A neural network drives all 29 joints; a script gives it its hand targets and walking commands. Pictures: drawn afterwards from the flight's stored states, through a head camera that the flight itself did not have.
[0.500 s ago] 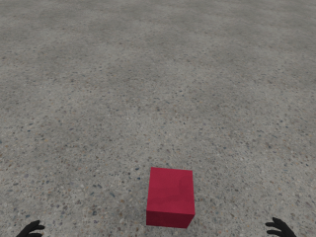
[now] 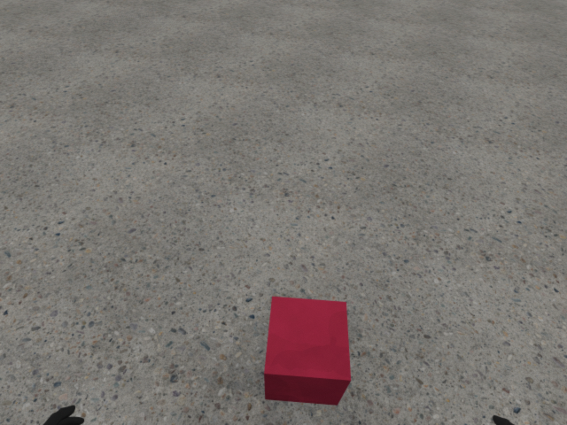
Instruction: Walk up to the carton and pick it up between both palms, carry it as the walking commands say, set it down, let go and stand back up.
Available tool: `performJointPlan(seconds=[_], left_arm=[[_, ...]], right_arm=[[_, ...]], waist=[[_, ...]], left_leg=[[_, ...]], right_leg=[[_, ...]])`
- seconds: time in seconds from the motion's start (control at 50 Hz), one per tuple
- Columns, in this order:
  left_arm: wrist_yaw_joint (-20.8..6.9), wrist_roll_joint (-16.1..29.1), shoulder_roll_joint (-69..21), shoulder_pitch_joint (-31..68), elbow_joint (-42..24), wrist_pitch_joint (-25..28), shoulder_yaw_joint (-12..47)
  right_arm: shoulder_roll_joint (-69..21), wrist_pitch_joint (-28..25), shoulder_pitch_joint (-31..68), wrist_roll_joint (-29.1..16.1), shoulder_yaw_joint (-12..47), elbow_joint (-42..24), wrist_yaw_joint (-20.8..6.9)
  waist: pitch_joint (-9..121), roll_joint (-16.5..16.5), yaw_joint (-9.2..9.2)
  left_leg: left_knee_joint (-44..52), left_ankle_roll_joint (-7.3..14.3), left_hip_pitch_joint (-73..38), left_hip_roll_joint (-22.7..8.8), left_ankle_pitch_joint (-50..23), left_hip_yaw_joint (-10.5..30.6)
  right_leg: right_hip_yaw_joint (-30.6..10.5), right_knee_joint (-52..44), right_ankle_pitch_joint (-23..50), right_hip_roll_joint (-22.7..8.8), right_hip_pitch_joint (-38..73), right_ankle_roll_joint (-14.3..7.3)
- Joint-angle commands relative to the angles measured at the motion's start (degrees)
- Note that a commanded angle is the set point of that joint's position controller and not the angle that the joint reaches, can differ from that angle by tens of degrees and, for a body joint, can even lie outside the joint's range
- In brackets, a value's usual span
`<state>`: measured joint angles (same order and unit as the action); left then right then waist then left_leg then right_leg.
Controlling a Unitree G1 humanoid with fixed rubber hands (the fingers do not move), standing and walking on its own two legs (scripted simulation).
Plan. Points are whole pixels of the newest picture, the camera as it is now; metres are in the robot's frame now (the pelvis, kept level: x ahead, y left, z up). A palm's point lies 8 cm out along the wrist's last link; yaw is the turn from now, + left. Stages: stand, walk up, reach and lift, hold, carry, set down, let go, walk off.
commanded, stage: walk up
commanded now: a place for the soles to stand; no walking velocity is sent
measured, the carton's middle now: (305, 351) +0.49 -0.06 -0.65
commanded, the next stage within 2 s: none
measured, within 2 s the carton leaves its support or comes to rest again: neither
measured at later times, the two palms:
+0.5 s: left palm out of the picture +0.10 +0.31 -0.09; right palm out of the picture +0.10 -0.35 -0.09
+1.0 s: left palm out of the picture +0.07 +0.32 -0.10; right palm out of the picture +0.13 -0.34 -0.08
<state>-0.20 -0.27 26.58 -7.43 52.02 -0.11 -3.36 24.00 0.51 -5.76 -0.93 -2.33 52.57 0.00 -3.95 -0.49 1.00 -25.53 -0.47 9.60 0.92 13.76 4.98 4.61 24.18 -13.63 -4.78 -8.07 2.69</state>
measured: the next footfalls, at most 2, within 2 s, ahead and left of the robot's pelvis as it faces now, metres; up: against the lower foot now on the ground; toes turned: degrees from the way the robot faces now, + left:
none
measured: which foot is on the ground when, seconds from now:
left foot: down 0.00-1.00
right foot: down 0.00-1.00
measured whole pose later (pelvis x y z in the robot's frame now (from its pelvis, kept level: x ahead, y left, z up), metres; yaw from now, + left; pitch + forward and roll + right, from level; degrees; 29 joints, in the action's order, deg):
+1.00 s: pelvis +0.00 -0.02 +0.00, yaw +3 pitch -3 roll -1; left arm -1.4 0.0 25.1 -6.6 54.2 -1.4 -4.3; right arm 25.0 -0.1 -7.6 -0.4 -2.0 53.1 2.4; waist -4.4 -0.7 1.8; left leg -28.4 -2.0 11.2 0.3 14.7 8.8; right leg 8.4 26.0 -15.3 -3.9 -7.7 1.2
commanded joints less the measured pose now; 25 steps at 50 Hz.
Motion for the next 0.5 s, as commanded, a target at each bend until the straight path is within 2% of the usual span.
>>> performJointPlan(seconds=[0.0,0.02,0.04,0.06,0.08,0.1,0.12,0.14,0.18,0.2,0.22,0.24,0.28,0.3,0.34,0.36,0.38,0.4,0.42,0.44,0.46,0.48], left_arm=[[-0.33,0.29,8.76,0.21,-0.94,0.20,-2.09],[-0.33,0.16,8.52,1.15,-0.27,0.16,-1.77],[-0.34,0.17,8.74,1.94,-0.96,0.04,-2.04],[-0.48,0.25,8.31,1.42,-0.37,0.13,-2.15],[-0.60,-0.01,8.83,1.56,-0.12,0.17,-2.14],[-0.68,0.08,8.93,2.75,-0.55,0.23,-2.14],[-0.74,0.11,8.68,3.48,0.29,0.27,-2.21],[-0.80,-0.16,9.03,4.08,-0.86,0.21,-2.67],[-1.04,0.14,8.09,3.31,0.16,0.16,-2.25],[-0.95,-0.01,7.97,3.74,-0.28,0.10,-2.37],[-0.76,0.05,7.40,3.83,-0.40,0.03,-2.19],[-1.03,0.37,8.45,1.82,-0.20,0.02,-2.54],[-0.80,0.00,9.38,3.63,-0.05,-0.05,-2.79],[-0.90,0.21,9.08,3.85,-0.69,-0.30,-2.84],[-0.93,0.35,8.92,3.58,-0.36,-0.33,-2.86],[-0.97,0.37,8.36,3.69,-0.54,-0.46,-3.02],[-0.91,0.30,8.05,3.43,-0.16,-0.50,-2.60],[-1.02,0.36,8.43,4.50,-0.80,-0.48,-3.07],[-1.03,0.51,7.80,4.74,-0.79,-0.65,-2.91],[-0.99,0.44,7.82,3.90,-1.03,-0.54,-2.74],[-1.01,0.24,8.34,5.02,-0.91,-0.82,-3.21],[-1.08,0.21,7.38,5.03,-1.26,-0.65,-3.08]], right_arm=[[12.33,-1.37,1.51,-0.33,-2.06,-2.08,1.27],[11.50,-1.30,0.47,-0.57,-1.96,-1.88,1.49],[12.02,-1.33,0.24,-0.04,-1.67,-1.65,1.53],[12.24,-1.23,1.83,0.16,-2.06,-1.57,1.53],[12.12,-1.19,1.72,-0.21,-1.86,-1.82,1.51],[11.88,-1.16,0.74,-0.01,-1.76,-1.31,1.38],[11.65,-1.28,0.65,-0.02,-1.81,-1.43,1.47],[11.59,-1.37,0.27,0.35,-2.02,-1.51,1.63],[11.69,-1.38,-0.68,0.41,-1.75,-0.41,1.69],[12.27,-1.46,-1.16,0.41,-1.82,-0.43,1.86],[11.89,-1.33,-1.48,0.58,-1.90,-0.07,1.99],[11.81,-1.17,-0.96,0.40,-1.70,-0.69,2.08],[11.28,-0.96,-1.00,0.15,-1.86,-0.29,1.96],[11.82,-0.86,-1.04,0.43,-1.73,-0.11,1.97],[12.44,-1.36,-0.74,0.52,-1.76,0.02,2.13],[12.38,-1.41,-1.05,0.74,-2.17,-0.09,2.37],[11.98,-1.29,-1.38,0.58,-1.72,0.00,2.19],[12.69,-1.33,-2.38,0.43,-1.97,0.04,2.24],[12.39,-1.14,-3.03,0.56,-1.74,0.61,2.38],[11.84,-1.25,-2.27,0.27,-1.52,-0.17,2.41],[11.42,-1.02,-2.34,0.29,-1.52,-0.03,2.44],[11.70,-0.98,-3.10,0.61,-1.62,-0.32,2.47]], waist=[[3.99,3.01,0.18],[3.83,2.52,-0.29],[2.49,3.58,-0.25],[3.51,2.24,0.62],[4.35,0.79,0.21],[4.20,-0.12,-0.61],[4.28,0.69,-0.36],[3.99,1.01,-0.29],[5.82,-1.79,-0.58],[3.09,-1.47,-0.64],[3.16,0.72,-0.42],[5.42,0.71,-0.28],[4.96,-1.58,-0.49],[3.36,-0.48,-0.37],[3.98,0.23,-0.40],[4.58,0.68,0.21],[3.80,0.69,-0.11],[3.26,-0.44,-0.26],[2.78,-0.51,-0.22],[3.68,0.74,-0.07],[3.02,-0.36,-0.05],[0.67,-1.04,0.31]], left_leg=[[4.86,2.72,3.90,-6.73,-12.75,6.30],[5.38,2.66,5.14,-6.32,-11.98,5.98],[4.88,1.84,6.12,-5.75,-11.71,4.89],[4.58,2.13,3.84,-5.35,-10.20,3.66],[4.09,2.07,2.26,-5.30,-9.36,4.34],[3.18,1.81,2.84,-5.11,-10.27,3.22],[3.30,1.62,3.35,-5.12,-10.01,3.69],[2.49,1.57,2.94,-4.72,-11.49,2.41],[2.39,1.86,0.19,-5.11,-12.72,3.01],[2.00,1.49,2.34,-4.88,-13.96,3.83],[1.88,1.40,2.50,-4.67,-14.33,2.57],[1.33,1.56,1.15,-4.91,-12.47,3.32],[1.34,1.33,2.70,-4.41,-12.74,2.71],[0.70,1.36,3.71,-4.02,-11.08,2.75],[1.96,1.74,3.43,-4.73,-14.09,3.99],[1.51,1.95,2.87,-4.69,-14.12,3.81],[1.36,1.64,2.97,-5.19,-14.55,4.19],[1.10,1.46,4.18,-4.51,-13.31,3.73],[1.30,1.51,5.58,-4.71,-13.47,4.41],[1.39,1.76,4.36,-4.63,-12.93,4.47],[0.81,1.67,5.26,-4.03,-11.87,4.13],[0.79,1.24,7.04,-4.35,-11.66,4.08]], right_leg=[[-4.62,-2.84,5.95,-3.04,5.59,-3.56],[-4.66,-2.96,6.09,-2.93,6.18,-3.78],[-4.72,-3.36,6.84,-3.30,6.10,-3.55],[-4.46,-4.15,3.78,-3.54,4.45,-4.30],[-5.16,-4.94,2.63,-3.89,3.40,-4.38],[-4.77,-5.27,2.43,-4.15,3.40,-4.26],[-5.36,-5.73,2.97,-4.58,4.05,-4.70],[-5.49,-5.87,1.34,-4.84,3.06,-5.20],[-4.17,-5.69,4.13,-4.49,3.12,-4.65],[-3.48,-5.07,5.29,-3.83,2.22,-4.70],[-3.35,-4.70,4.59,-4.32,3.08,-5.10],[-4.92,-5.75,4.02,-4.81,3.10,-5.11],[-3.36,-5.06,2.83,-4.97,4.17,-5.35],[-4.49,-6.25,0.61,-5.08,3.17,-5.55],[-2.93,-3.87,5.98,-4.16,4.46,-4.98],[-3.05,-3.83,3.39,-3.99,4.24,-5.25],[-3.43,-4.39,4.54,-4.47,3.91,-5.02],[-2.85,-4.10,1.81,-4.01,3.56,-5.48],[-3.07,-3.39,1.87,-4.02,4.93,-5.05],[-3.63,-4.31,1.44,-4.45,4.38,-5.36],[-3.25,-5.00,-0.83,-4.48,3.69,-5.60],[-3.69,-5.33,0.28,-4.64,3.62,-5.88]])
